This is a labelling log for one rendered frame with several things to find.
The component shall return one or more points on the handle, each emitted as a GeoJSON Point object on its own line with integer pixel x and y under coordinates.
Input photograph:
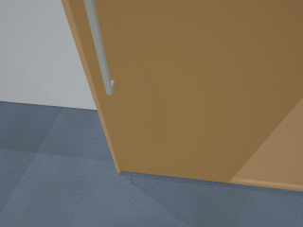
{"type": "Point", "coordinates": [96, 34]}

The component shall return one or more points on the wardrobe door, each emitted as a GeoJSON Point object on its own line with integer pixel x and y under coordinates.
{"type": "Point", "coordinates": [280, 158]}
{"type": "Point", "coordinates": [199, 84]}

